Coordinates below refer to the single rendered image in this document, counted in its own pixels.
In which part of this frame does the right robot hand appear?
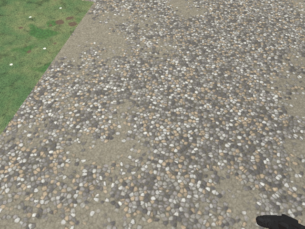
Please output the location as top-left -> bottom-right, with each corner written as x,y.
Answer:
256,214 -> 305,229

